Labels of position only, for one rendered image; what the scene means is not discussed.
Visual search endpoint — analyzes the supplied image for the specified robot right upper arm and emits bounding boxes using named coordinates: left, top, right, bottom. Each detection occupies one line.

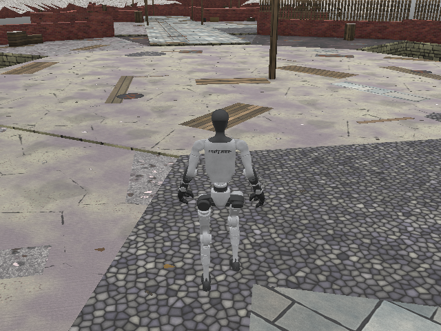
left=234, top=139, right=254, bottom=178

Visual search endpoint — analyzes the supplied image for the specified robot foot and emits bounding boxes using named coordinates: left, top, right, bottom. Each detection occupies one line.
left=201, top=273, right=211, bottom=292
left=229, top=259, right=240, bottom=271

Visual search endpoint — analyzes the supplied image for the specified right robot foot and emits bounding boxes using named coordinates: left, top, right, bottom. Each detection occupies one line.
left=229, top=259, right=240, bottom=271

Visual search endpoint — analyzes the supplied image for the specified right robot forearm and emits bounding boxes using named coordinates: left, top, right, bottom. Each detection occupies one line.
left=248, top=167, right=263, bottom=194

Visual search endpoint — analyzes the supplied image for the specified robot left upper arm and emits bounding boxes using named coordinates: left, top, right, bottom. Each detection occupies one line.
left=186, top=139, right=206, bottom=177

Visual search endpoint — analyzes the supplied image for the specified robot right hand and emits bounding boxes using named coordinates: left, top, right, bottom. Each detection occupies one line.
left=249, top=191, right=265, bottom=208

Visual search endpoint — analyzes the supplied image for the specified robot left hand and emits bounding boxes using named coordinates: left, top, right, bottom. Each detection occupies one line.
left=178, top=190, right=194, bottom=204

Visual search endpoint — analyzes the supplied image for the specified left robot forearm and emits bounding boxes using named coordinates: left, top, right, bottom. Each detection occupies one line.
left=179, top=166, right=193, bottom=192

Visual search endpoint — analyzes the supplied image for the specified left robot foot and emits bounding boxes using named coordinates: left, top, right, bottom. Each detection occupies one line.
left=201, top=273, right=211, bottom=292

